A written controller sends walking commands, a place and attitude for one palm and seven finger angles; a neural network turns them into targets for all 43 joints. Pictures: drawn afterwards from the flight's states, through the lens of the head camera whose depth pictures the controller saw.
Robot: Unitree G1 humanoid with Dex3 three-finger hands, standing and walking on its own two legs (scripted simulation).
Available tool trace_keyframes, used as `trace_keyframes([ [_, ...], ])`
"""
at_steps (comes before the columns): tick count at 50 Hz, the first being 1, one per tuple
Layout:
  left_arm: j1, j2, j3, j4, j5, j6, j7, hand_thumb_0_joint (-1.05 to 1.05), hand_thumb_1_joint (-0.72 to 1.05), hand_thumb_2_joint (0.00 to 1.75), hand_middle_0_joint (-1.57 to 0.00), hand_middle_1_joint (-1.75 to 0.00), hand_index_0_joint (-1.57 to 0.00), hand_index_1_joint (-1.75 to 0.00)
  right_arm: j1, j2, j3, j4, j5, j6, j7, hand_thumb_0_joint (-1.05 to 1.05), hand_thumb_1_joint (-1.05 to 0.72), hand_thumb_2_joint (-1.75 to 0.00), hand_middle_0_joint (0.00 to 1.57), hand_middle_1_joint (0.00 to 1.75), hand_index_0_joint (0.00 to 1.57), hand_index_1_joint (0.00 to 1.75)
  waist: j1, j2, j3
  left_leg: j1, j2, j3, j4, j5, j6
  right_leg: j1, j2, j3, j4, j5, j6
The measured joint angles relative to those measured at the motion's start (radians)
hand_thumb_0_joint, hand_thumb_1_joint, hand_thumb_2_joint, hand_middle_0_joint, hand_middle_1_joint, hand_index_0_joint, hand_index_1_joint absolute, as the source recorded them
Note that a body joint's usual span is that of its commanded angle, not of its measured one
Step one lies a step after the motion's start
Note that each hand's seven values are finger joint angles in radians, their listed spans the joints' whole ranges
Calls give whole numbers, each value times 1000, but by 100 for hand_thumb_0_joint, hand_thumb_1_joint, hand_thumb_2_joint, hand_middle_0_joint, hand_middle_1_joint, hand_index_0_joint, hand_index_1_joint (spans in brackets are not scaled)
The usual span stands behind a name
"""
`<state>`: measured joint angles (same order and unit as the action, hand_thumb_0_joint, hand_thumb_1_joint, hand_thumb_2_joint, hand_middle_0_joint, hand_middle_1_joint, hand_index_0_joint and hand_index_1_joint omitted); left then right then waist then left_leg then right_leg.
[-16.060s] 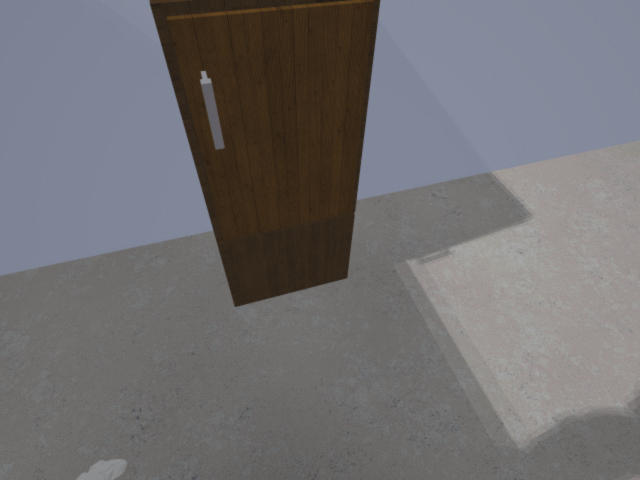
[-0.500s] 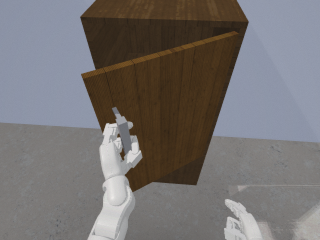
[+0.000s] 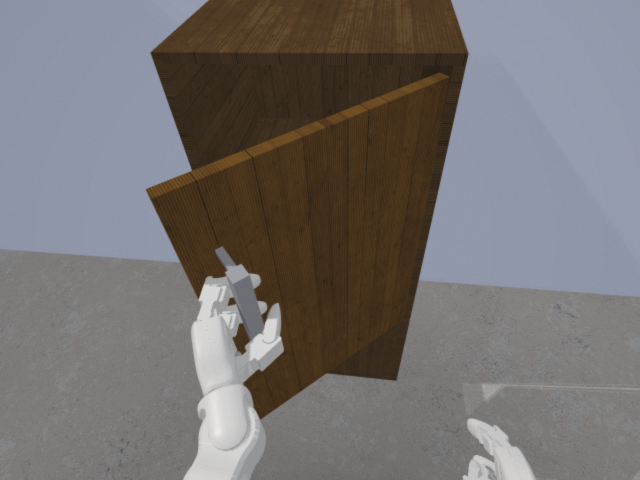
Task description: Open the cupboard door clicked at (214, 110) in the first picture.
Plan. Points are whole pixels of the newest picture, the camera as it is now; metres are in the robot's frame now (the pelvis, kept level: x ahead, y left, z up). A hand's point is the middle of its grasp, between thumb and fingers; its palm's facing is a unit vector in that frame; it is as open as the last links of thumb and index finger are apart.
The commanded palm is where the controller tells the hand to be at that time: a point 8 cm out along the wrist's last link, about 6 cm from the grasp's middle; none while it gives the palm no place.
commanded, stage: open thumb and fingers to let go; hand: left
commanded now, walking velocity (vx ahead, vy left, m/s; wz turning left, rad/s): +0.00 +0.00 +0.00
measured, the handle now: (242, 300) +0.32 +0.11 +0.08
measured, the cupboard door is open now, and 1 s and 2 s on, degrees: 43 44 42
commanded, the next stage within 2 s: slide the hand sideways off the handle in 0.58 s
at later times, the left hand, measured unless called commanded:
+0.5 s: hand (262, 336) +0.27 +0.08 +0.08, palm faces +0.28 -0.96 +0.01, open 14.7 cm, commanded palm +0.24 +0.13 +0.08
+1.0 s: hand (256, 364) +0.24 +0.08 +0.07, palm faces -0.18 -0.98 +0.03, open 16.3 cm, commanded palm +0.23 +0.14 +0.08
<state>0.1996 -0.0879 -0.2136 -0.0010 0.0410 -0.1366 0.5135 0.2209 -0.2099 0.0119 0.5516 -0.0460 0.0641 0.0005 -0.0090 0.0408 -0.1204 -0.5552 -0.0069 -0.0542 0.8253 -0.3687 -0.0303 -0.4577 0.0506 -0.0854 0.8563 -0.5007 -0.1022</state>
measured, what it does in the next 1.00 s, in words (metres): shifts its weight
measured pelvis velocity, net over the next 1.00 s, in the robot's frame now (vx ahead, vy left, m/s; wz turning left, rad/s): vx -0.01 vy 0.05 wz -0.03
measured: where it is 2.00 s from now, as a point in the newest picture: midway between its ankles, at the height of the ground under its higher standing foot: outside the picture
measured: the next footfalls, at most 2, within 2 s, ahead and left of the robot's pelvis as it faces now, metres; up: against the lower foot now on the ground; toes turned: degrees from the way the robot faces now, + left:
none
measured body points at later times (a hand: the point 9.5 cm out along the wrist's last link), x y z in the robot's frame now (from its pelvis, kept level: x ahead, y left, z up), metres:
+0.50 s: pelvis +0.00 +0.02 +0.00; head +0.01 -0.01 +0.45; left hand +0.25 +0.13 +0.08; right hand +0.18 -0.20 -0.09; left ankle +0.03 +0.15 -0.70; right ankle -0.03 -0.05 -0.70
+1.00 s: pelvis -0.01 +0.05 -0.01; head +0.00 +0.04 +0.44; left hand +0.24 +0.14 +0.07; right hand +0.15 -0.17 -0.09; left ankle +0.03 +0.15 -0.70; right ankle -0.03 -0.05 -0.70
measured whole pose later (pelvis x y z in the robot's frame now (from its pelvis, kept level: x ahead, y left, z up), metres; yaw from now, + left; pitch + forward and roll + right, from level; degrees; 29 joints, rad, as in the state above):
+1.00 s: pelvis -0.01 +0.05 -0.01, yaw -2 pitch +6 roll +0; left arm 0.20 0.05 -0.28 -0.02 -0.06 -0.23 0.09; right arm 0.25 -0.22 0.04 0.47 0.01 0.01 0.00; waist -0.02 0.05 -0.09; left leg -0.61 -0.03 -0.01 0.90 -0.39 0.02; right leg -0.51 0.03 -0.04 0.90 -0.49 -0.04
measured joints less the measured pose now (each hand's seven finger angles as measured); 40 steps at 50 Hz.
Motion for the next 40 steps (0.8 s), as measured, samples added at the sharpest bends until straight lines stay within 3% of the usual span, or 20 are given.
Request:
trace_keyframes([
  [16, 16, 10, 12, 6, -14, -62, -40, 0, -33, 37, -30, -117, -32, -117, -3, 1, -5, -3, 4, -14, -9, 1, -91, -90, 20, 30, 20, 30, 1, -2, 5, -13, -1, 9, 0, 0, 1, -17, -2, 9, 4, 0, 5],
  [31, -26, 17, -62, 19, 15, -20, -6, -1, -49, 31, -24, -61, -25, -60, -32, 25, 15, -32, 5, -6, -2, 1, -91, -90, 20, 30, 20, 30, -1, -4, 1, -28, -6, 20, 41, -20, 17, -21, -9, 20, 19, -3, 31],
  [35, -45, 16, -66, 27, 19, -7, 4, -1, -50, 31, -29, -56, -30, -55, -31, 28, 17, -34, 5, -3, 4, 1, -91, -90, 20, 30, 20, 30, 1, 0, 1, -35, -7, 22, 54, -25, 23, -25, -9, 21, 24, -3, 36],
  [37, -38, 31, -59, 21, 32, -20, -57, -1, -49, 31, -28, -53, -28, -52, -28, 25, 22, -35, 12, -4, 12, 1, -91, -90, 20, 30, 20, 30, -1, -5, 6, -41, -12, 23, 58, -24, 28, -31, -15, 22, 31, -4, 40],
  [40, -19, 106, -45, 2, -4, -69, -269, -1, -49, 31, -24, -46, -20, -46, -6, 14, 21, -53, 27, -11, 11, 1, -91, -90, 20, 30, 20, 30, 6, -4, 15, -51, -17, 25, 66, -21, 35, -41, -21, 22, 41, -5, 45],
])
